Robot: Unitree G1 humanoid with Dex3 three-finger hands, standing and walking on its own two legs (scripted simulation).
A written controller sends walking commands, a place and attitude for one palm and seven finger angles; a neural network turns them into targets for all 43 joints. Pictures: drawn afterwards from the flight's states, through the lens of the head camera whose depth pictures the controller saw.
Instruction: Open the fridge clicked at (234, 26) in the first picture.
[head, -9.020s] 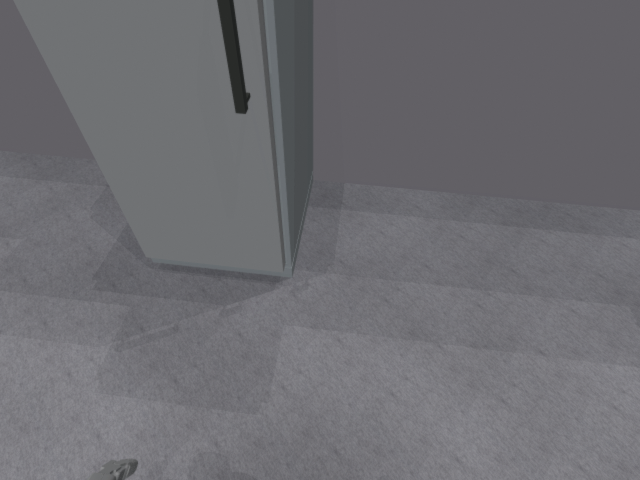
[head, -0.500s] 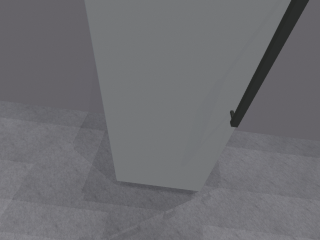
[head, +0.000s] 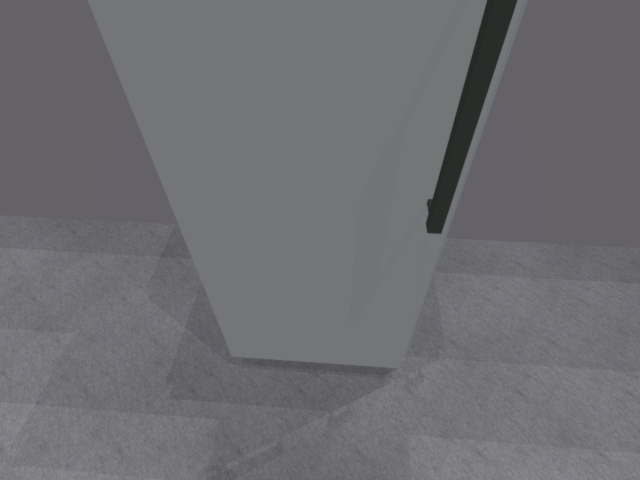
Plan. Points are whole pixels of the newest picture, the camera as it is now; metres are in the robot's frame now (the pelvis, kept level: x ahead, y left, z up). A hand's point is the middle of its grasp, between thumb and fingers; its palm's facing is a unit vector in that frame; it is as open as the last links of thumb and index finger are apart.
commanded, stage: come to a stop and stand still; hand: right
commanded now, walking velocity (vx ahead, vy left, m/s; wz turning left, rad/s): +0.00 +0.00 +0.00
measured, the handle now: (464, 104) +0.53 -0.17 +0.22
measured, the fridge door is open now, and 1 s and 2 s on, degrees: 0 0 0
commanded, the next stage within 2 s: look again from close up in 0.26 s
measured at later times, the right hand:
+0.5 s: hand out of the picture +0.02 -0.17 -0.17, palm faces +0.01 +0.97 -0.26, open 7.3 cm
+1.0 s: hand out of the picture +0.02 -0.13 -0.17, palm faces +0.03 +0.97 -0.23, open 7.3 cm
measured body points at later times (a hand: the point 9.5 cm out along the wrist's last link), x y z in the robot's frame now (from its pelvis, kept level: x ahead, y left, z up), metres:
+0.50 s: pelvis +0.00 +0.02 +0.00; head +0.01 +0.05 +0.44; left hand +0.01 +0.24 -0.17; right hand +0.02 -0.22 -0.15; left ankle +0.01 +0.16 -0.74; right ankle -0.04 -0.10 -0.74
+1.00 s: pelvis -0.01 +0.06 +0.00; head +0.00 +0.07 +0.45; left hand +0.00 +0.29 -0.16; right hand +0.02 -0.18 -0.15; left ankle +0.01 +0.16 -0.74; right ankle -0.04 -0.10 -0.74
